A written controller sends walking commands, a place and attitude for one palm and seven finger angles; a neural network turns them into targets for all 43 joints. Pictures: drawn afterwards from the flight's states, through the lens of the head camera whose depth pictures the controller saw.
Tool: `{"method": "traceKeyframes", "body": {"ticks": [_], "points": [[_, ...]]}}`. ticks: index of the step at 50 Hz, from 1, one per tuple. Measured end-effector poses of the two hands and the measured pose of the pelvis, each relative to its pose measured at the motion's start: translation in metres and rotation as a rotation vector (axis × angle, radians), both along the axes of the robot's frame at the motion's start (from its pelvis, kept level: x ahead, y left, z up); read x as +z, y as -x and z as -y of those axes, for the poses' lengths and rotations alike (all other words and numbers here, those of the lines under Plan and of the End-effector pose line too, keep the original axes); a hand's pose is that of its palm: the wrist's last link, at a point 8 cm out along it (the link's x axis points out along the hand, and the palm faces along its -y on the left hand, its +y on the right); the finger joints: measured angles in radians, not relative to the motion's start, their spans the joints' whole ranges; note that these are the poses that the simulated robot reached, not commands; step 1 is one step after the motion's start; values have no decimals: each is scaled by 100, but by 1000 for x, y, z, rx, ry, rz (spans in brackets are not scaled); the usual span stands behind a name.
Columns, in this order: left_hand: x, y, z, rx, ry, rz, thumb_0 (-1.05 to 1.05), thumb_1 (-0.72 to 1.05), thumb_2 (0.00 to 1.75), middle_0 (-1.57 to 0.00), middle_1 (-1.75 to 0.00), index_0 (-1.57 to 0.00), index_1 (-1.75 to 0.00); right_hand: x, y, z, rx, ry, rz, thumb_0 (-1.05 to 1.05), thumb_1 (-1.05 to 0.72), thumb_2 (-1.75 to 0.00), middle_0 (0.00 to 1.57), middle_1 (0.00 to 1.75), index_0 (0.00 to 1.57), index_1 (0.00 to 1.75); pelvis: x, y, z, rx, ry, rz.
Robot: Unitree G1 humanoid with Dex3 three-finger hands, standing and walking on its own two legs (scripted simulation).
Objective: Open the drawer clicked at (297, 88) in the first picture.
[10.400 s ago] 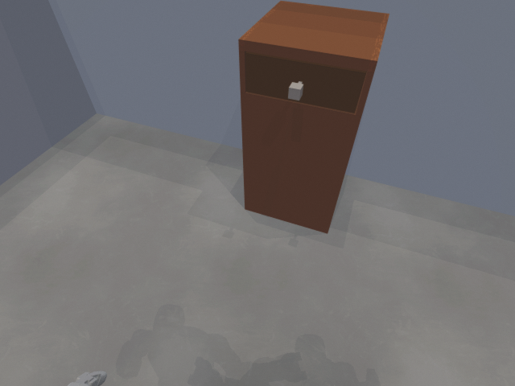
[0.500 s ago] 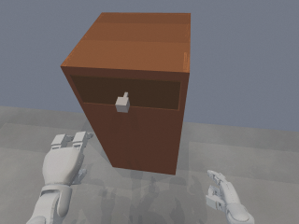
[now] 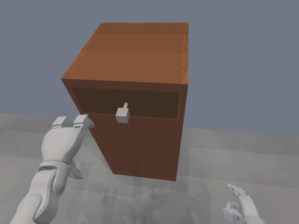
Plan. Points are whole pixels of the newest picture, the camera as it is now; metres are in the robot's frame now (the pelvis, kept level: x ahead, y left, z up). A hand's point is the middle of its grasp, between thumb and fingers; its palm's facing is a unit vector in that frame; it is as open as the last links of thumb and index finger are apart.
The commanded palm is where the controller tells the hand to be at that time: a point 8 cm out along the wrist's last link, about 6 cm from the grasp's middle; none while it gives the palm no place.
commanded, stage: raise the hand with hooked fingers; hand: left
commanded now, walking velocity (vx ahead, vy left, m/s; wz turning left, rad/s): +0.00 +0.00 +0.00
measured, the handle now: (124, 111) +0.48 +0.16 -0.02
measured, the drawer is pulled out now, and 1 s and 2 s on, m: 0.00 0.00 0.00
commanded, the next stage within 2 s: move the hooked fingers above the handle in 0.64 s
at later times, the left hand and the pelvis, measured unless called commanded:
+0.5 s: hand (69, 146) +0.27 +0.24 +0.09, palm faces -0.03 -0.09 -1.00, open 13.9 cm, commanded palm +0.25 +0.25 +0.15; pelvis -0.02 +0.00 +0.01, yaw +1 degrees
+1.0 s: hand (77, 142) +0.29 +0.23 +0.08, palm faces -0.01 -0.06 -1.00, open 13.9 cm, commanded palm +0.28 +0.24 +0.14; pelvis -0.03 +0.00 +0.01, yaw +1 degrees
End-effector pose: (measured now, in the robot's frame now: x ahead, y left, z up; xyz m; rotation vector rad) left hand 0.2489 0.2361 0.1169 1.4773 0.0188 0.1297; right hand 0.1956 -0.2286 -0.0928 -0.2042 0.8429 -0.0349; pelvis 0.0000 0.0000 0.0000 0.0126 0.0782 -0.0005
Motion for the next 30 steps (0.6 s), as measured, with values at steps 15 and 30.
{"method": "traceKeyframes", "body": {"ticks": [15, 30], "points": [[42, -19, -15, -22, -34, -21, 0, -49, 30, -32, -120, -31, -119, 5, 12, -24, 51, -30, -27, 1, -90, -90, 20, 30, 20, 30, 9, 14, -1, 23, 6, 52], [29, 5, -9, -138, -14, -20, 0, -49, 30, -32, -120, -32, -120, -7, 57, -5, 6, 8, -119, 1, -90, -90, 20, 30, 20, 30, 9, 27, -5, 16, 4, 46]]}}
